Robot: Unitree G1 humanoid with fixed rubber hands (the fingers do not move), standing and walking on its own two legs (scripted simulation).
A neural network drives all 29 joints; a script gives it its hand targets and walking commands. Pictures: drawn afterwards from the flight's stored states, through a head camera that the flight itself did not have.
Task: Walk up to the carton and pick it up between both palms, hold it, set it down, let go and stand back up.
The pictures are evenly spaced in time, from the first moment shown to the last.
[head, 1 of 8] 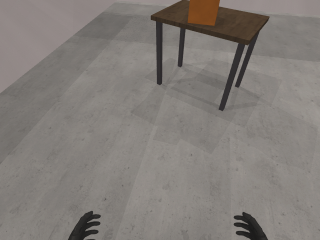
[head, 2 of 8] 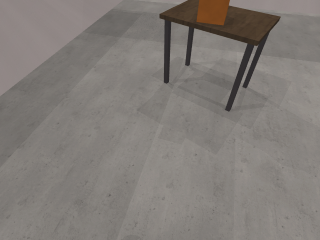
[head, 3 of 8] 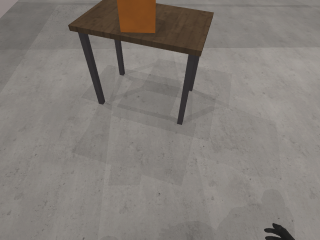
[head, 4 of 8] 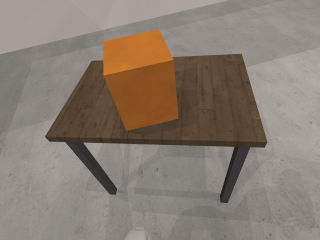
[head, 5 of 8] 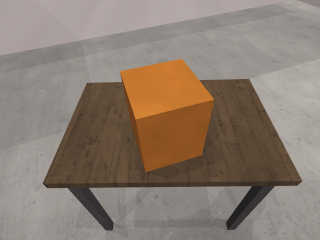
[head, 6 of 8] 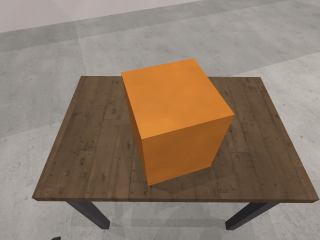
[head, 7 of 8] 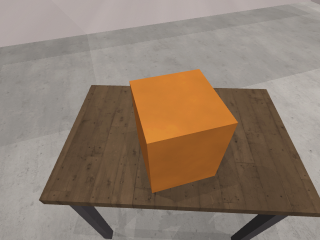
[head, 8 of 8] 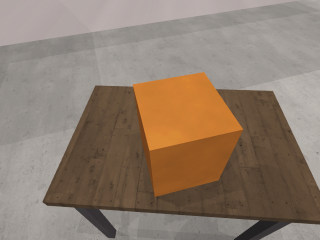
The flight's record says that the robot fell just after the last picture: no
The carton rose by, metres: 0.00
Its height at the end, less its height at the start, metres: +0.00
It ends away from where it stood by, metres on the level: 0.00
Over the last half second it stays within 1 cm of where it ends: yes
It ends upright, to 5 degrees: yes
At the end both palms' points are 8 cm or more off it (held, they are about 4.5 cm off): yes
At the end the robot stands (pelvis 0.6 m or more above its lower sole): yes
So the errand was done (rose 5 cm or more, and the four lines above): no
